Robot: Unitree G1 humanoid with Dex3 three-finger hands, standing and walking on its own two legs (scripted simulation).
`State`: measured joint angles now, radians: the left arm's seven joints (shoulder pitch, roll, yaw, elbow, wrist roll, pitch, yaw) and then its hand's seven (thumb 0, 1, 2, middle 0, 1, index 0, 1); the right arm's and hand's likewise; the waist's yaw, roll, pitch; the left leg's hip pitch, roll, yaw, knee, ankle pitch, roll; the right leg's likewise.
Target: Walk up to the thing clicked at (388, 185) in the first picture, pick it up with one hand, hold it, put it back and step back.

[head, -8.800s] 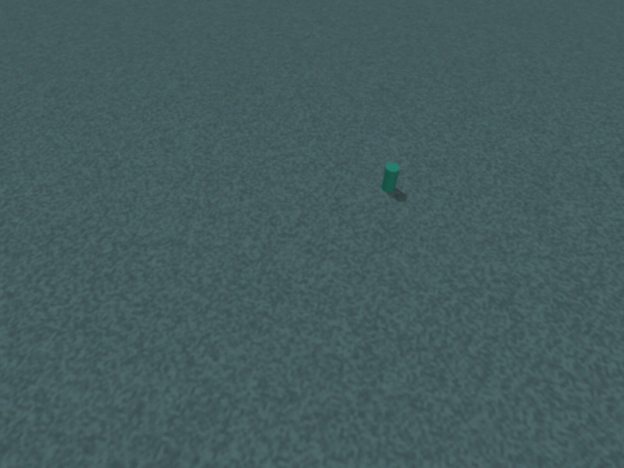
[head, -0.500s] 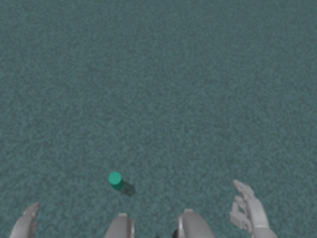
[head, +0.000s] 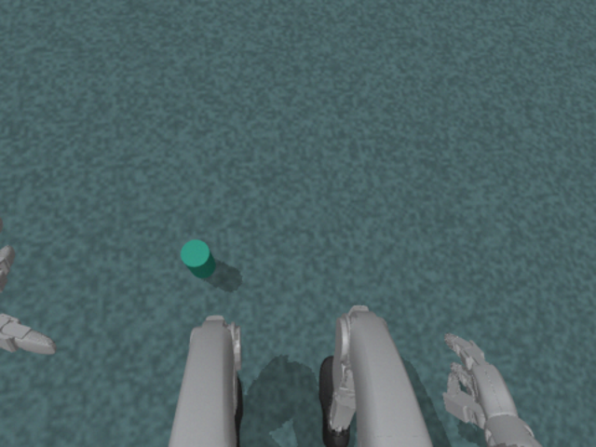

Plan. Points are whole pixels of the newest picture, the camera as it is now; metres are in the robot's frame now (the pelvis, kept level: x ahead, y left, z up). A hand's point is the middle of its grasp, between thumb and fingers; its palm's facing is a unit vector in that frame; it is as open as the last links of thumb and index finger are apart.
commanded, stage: go down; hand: left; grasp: from the side
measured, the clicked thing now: (199, 260) +0.45 +0.19 -0.47
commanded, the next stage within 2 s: approach in 1.52 s
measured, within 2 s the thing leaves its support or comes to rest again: neither
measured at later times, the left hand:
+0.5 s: hand (33, 269) +0.35 +0.36 -0.12, palm faces +0.10 -0.98 -0.14, open 17.3 cm
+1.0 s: hand (37, 258) +0.37 +0.37 -0.14, palm faces +0.09 -0.99 -0.11, open 17.4 cm
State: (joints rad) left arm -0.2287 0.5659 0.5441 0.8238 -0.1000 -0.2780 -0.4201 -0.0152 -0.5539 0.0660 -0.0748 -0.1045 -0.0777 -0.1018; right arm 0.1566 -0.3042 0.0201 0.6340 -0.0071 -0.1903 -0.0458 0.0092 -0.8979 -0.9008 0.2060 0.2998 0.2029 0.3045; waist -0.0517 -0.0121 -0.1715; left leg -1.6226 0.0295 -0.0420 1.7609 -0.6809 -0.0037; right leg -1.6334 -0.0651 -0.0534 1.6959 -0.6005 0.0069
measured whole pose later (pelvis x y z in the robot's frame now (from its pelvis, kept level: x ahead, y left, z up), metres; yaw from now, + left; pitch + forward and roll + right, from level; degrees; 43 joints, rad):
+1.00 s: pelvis -0.03 +0.01 -0.14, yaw -2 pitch +33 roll -6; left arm -0.58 0.81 0.72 1.05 -0.15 -0.38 -0.67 -0.02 -0.52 0.06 -0.05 -0.06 -0.05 -0.06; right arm 0.13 -0.36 0.08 0.71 -0.03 -0.18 -0.02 0.00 -0.91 -0.91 0.21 0.30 0.20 0.30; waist -0.09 -0.02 -0.12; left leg -2.07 0.01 -0.08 2.20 -0.71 0.01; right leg -2.05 -0.08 -0.06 2.10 -0.61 0.01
